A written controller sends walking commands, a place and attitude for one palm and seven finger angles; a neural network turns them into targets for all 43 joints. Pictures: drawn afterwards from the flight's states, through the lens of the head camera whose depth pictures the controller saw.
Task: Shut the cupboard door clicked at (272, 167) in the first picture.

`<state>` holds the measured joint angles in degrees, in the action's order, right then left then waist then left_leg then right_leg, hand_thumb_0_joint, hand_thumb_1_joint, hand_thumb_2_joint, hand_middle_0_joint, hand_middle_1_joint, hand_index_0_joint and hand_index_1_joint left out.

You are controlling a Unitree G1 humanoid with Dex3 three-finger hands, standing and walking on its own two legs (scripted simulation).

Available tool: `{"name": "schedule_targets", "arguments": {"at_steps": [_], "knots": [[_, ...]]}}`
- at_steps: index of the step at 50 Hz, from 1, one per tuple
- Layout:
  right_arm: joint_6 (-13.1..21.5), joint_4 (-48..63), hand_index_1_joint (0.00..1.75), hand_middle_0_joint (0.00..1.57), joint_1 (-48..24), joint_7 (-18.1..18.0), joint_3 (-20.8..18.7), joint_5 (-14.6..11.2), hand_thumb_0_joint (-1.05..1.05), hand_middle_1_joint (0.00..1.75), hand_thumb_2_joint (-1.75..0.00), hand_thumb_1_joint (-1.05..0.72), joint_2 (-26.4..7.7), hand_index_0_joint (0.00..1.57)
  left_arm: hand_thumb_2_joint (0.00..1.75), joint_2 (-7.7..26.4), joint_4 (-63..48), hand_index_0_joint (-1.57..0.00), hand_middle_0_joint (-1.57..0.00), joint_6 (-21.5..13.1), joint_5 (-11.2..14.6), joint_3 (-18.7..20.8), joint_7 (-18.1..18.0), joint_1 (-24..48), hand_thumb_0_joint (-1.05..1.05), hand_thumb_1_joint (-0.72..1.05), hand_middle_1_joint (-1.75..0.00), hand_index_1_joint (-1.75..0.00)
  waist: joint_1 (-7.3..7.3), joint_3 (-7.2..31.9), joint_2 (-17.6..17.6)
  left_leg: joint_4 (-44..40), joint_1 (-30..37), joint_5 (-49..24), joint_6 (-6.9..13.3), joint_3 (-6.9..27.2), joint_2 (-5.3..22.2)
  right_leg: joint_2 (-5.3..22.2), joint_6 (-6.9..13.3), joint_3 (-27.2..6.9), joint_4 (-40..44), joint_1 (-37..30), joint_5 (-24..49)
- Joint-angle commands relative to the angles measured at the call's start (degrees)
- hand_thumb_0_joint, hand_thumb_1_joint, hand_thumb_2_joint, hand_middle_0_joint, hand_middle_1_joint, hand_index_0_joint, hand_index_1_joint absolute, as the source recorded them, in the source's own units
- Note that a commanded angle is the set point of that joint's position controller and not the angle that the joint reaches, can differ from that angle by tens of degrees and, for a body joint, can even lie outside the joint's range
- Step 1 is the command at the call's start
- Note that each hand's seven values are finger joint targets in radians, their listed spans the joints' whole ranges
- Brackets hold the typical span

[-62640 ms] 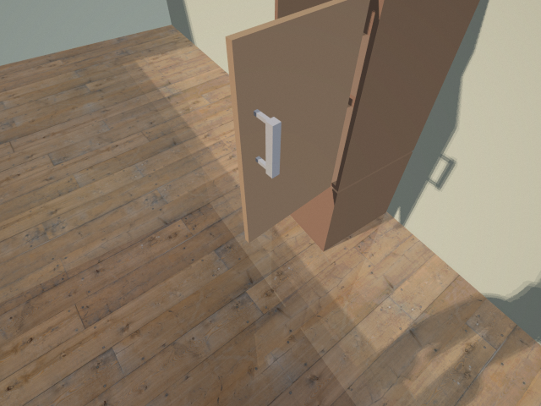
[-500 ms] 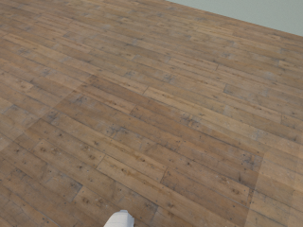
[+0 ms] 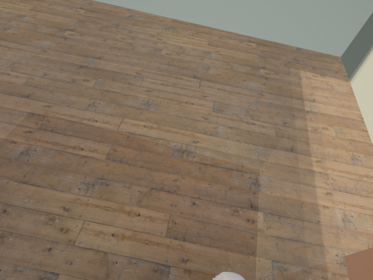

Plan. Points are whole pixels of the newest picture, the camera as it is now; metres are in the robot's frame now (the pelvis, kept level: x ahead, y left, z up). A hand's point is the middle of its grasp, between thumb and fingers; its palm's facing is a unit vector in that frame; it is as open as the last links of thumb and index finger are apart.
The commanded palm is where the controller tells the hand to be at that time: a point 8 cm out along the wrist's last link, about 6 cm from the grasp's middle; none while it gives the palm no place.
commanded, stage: turn to face it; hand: left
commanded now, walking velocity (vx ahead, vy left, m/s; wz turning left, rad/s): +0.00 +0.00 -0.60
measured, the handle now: out of the picture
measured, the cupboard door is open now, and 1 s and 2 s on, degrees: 25 25 25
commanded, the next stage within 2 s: none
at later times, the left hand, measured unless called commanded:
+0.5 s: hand (141, 278) +0.15 +0.10 -0.16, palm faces -0.30 -0.93 -0.23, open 7.4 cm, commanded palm none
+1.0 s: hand (143, 246) +0.22 +0.11 -0.17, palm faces -0.53 -0.82 -0.22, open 7.4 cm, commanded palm none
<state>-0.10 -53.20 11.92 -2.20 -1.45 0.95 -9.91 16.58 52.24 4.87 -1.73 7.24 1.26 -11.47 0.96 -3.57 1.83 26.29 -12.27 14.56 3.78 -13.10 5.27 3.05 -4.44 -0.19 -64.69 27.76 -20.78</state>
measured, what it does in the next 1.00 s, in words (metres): steps on the spot, turning right: right foot, then left foot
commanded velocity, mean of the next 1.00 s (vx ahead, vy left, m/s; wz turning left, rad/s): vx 0.00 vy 0.00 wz -0.60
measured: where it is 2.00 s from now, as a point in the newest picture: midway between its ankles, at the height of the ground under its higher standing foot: outside the picture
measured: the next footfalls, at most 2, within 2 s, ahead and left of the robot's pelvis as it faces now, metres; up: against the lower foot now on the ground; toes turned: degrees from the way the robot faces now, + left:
right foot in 0.24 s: +0.00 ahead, -0.16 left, +0.00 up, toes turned -15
left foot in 0.66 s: +0.10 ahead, +0.07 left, +0.00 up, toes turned -21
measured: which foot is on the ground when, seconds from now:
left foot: down 0.00-0.24, up 0.26-0.64, down 0.66-1.00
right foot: up 0.00-0.22, down 0.24-0.66, up 0.68-1.00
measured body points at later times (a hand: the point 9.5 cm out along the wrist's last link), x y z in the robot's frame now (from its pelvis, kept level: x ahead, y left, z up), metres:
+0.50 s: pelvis +0.00 -0.05 -0.01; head +0.03 -0.07 +0.44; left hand +0.16 +0.15 -0.14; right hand -0.02 -0.31 -0.16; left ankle +0.04 +0.10 -0.68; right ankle -0.04 -0.15 -0.75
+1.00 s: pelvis +0.02 -0.02 -0.01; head +0.07 -0.03 +0.44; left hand +0.25 +0.16 -0.15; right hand -0.07 -0.27 -0.14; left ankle +0.06 +0.08 -0.75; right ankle -0.08 -0.12 -0.70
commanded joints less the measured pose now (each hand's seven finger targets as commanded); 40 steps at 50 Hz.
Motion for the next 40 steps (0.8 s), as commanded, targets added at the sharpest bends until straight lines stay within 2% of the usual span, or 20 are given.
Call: {"name": "schedule_targets", "arguments": {"at_steps": [1,8,10,11,12,13,14,16,19,24,28,29,31,32,33,34,35,36,37,40], "knots": [[1.00,2.05,0.30,0.20,5.23,-0.45,-2.87,0.52,0.00,0.30,-0.90,-0.90,-11.08,0.20,0.90,-0.28,-5.07,-0.20,-0.20,-0.80,0.42,-0.97,0.53,1.78,0.00,0.90,-0.30,-0.30,-2.34,5.33,-11.20,-7.80,10.18,-25.03,3.33,9.53,15.96,0.87,0.36,1.80,4.43,4.39,-1.28],[0.42,0.99,0.30,0.20,5.55,0.64,-3.91,0.75,0.00,0.30,-0.90,-0.90,-13.90,0.20,0.90,0.42,-6.67,-0.20,-0.20,-1.51,0.54,-2.08,0.40,4.04,0.00,0.90,-0.30,-0.30,-2.76,5.80,-12.87,-3.11,6.63,-22.40,2.12,5.88,18.24,-0.52,3.29,5.11,23.72,-7.02,-2.54],[0.26,1.15,0.30,0.20,4.23,0.80,-3.99,0.34,0.00,0.30,-0.90,-0.90,-14.42,0.20,0.90,1.71,-5.43,-0.20,-0.20,-2.00,0.57,-1.77,0.15,-0.41,0.00,0.90,-0.30,-0.30,0.07,7.32,-9.62,3.31,2.12,-17.80,-1.36,3.06,16.56,-0.99,4.73,5.37,35.79,-16.77,7.68],[0.14,1.67,0.30,0.20,4.53,1.22,-3.81,-0.19,0.00,0.30,-0.90,-0.90,-13.09,0.20,0.90,4.86,-4.40,-0.20,-0.20,-2.69,0.28,-1.30,-0.23,-4.16,0.00,0.90,-0.30,-0.30,1.77,9.12,-2.40,11.68,-3.05,-10.74,-4.67,-0.21,12.94,3.20,6.45,0.25,42.52,-24.38,15.47],[-0.17,4.32,0.30,0.20,3.02,1.43,-2.55,-0.35,0.00,0.30,-0.90,-0.90,-8.19,0.20,0.90,11.25,-3.97,-0.20,-0.20,-3.61,-0.20,-0.29,-1.06,-6.45,0.00,0.90,-0.30,-0.30,3.25,8.29,16.01,25.30,-19.48,19.12,-8.34,-1.98,3.61,17.08,12.14,-19.98,46.09,-31.57,33.67],[-1.16,5.37,0.30,0.20,1.49,0.99,-2.53,-0.06,0.00,0.30,-0.90,-0.90,-9.42,0.20,0.90,12.86,-3.37,-0.20,-0.20,-3.43,0.77,-0.04,-1.83,-8.27,0.00,0.90,-0.30,-0.30,4.03,8.23,13.51,36.01,-22.01,22.94,-8.77,5.36,1.32,21.10,17.03,-22.31,44.44,-27.50,43.78],[-1.77,5.43,0.30,0.20,1.09,1.01,-2.51,-0.32,0.00,0.30,-0.90,-0.90,-8.65,0.20,0.90,12.38,-4.02,-0.20,-0.20,-3.19,0.84,-0.29,-2.16,-6.39,0.00,0.90,-0.30,-0.30,2.77,5.88,8.40,40.72,-23.40,19.65,-8.52,9.31,2.15,20.00,18.37,-19.17,45.43,-23.67,34.99],[-1.85,4.90,0.30,0.20,0.18,0.86,-2.63,-0.03,0.00,0.30,-0.90,-0.90,-9.22,0.20,0.90,9.00,-5.38,-0.20,-0.20,-3.51,0.83,-0.74,-2.77,-0.40,0.00,0.90,-0.30,-0.30,0.12,3.73,10.63,42.58,-27.38,12.88,-9.31,12.41,2.42,14.56,15.84,-17.09,45.58,-23.56,32.18],[-2.11,3.61,0.30,0.20,2.60,1.35,-2.98,0.14,0.00,0.30,-0.90,-0.90,-9.12,0.20,0.90,6.67,-6.48,-0.20,-0.20,-4.07,0.96,-1.54,-2.27,2.77,0.00,0.90,-0.30,-0.30,-2.28,4.28,7.17,39.26,-20.41,6.00,-10.22,12.16,1.37,9.40,13.64,-10.88,45.34,-17.75,30.07],[-1.83,5.07,0.30,0.20,-0.04,1.14,-3.01,-0.05,0.00,0.30,-0.90,-0.90,-8.06,0.20,0.90,7.50,-5.78,-0.20,-0.20,-4.12,0.41,-0.82,-1.82,0.34,0.00,0.90,-0.30,-0.30,-0.90,5.14,4.33,30.19,-17.99,7.75,-10.48,11.83,-0.88,9.19,15.23,-15.48,44.96,-18.75,25.46],[-1.05,6.77,0.30,0.20,-2.16,0.80,-2.84,-0.61,0.00,0.30,-0.90,-0.90,-7.55,0.20,0.90,7.87,-5.49,-0.20,-0.20,-3.56,0.01,-0.22,-1.60,-0.14,0.00,0.90,-0.30,-0.30,0.03,4.71,7.67,17.92,-11.68,10.56,-9.42,11.82,-2.96,9.28,15.59,-20.35,42.50,-15.64,26.83],[-0.83,6.54,0.30,0.20,-0.62,0.55,-2.80,-0.72,0.00,0.30,-0.90,-0.90,-7.46,0.20,0.90,7.97,-5.56,-0.20,-0.20,-3.38,0.14,-0.08,-1.60,0.58,0.00,0.90,-0.30,-0.30,-0.84,5.45,8.31,13.37,-8.59,8.85,-9.09,12.05,-3.53,8.69,14.86,-21.27,40.96,-14.56,27.88],[-0.15,4.92,0.30,0.20,4.19,0.18,-2.78,-0.85,0.00,0.30,-0.90,-0.90,-8.32,0.20,0.90,6.91,-5.86,-0.20,-0.20,-2.90,0.81,-0.26,-1.55,2.92,0.00,0.90,-0.30,-0.30,-3.60,7.00,6.55,-0.08,2.77,-1.67,-8.70,11.44,-3.73,5.04,10.58,-19.38,36.68,-8.88,23.48],[0.58,4.54,0.30,0.20,5.58,-0.11,-3.18,-0.50,0.00,0.30,-0.90,-0.90,-11.75,0.20,0.90,3.83,-6.56,-0.20,-0.20,-2.60,1.39,-0.89,-1.42,2.06,0.00,0.90,-0.30,-0.30,-3.74,8.86,-2.98,-7.75,9.74,-3.09,-6.96,17.68,3.30,-0.61,7.35,-14.90,30.81,-3.41,14.28],[0.75,5.17,0.30,0.20,6.15,-0.06,-4.19,0.08,0.00,0.30,-0.90,-0.90,-17.03,0.20,0.90,0.91,-7.38,-0.20,-0.20,-2.64,1.75,-1.56,-0.85,0.55,0.00,0.90,-0.30,-0.30,-3.52,9.72,-19.07,-9.97,13.18,-10.45,-1.72,31.32,17.15,-7.18,3.85,-6.29,18.51,4.39,-8.53],[0.38,5.76,0.30,0.20,6.67,-0.32,-3.99,0.62,0.00,0.30,-0.90,-0.90,-17.87,0.20,0.90,2.33,-7.81,-0.20,-0.20,-2.48,1.15,-1.35,-0.78,1.91,0.00,0.90,-0.30,-0.30,-4.23,8.34,-17.83,-9.35,8.68,-15.83,3.47,33.63,22.64,-5.28,3.15,-3.58,7.01,4.37,-15.52],[0.36,6.35,0.30,0.20,4.43,-0.45,-3.37,1.03,0.00,0.30,-0.90,-0.90,-15.80,0.20,0.90,3.09,-7.49,-0.20,-0.20,-2.30,0.67,-0.89,-0.45,1.78,0.00,0.90,-0.30,-0.30,-3.08,7.03,-12.73,-9.21,5.28,-17.68,4.73,30.07,20.98,-3.72,2.84,-4.20,1.15,3.79,-12.77],[0.68,6.86,0.30,0.20,1.50,-0.67,-2.86,1.05,0.00,0.30,-0.90,-0.90,-14.13,0.20,0.90,3.18,-6.28,-0.20,-0.20,-2.02,0.33,-0.46,-0.12,1.20,0.00,0.90,-0.30,-0.30,-1.64,6.06,-14.97,-8.67,4.40,-22.45,3.78,26.80,17.99,-3.19,2.11,-3.95,-2.18,4.54,-10.00],[0.59,7.60,0.30,0.20,-0.38,-0.73,-2.60,1.00,0.00,0.30,-0.90,-0.90,-13.44,0.20,0.90,3.41,-5.63,-0.20,-0.20,-1.83,0.49,-0.29,0.29,1.12,0.00,0.90,-0.30,-0.30,-1.11,4.78,-13.93,-7.77,3.47,-23.65,3.26,22.29,16.20,-2.55,1.76,-3.11,-3.97,4.38,-8.32],[0.52,7.27,0.30,0.20,0.40,-0.77,-2.34,0.82,0.00,0.30,-0.90,-0.90,-12.65,0.20,0.90,1.96,-5.34,-0.20,-0.20,-1.29,0.76,-0.81,0.98,1.06,0.00,0.90,-0.30,-0.30,-1.21,4.81,-11.75,-6.59,6.48,-25.76,2.07,15.37,13.00,-2.07,0.76,-0.67,-2.48,4.46,-4.45]]}}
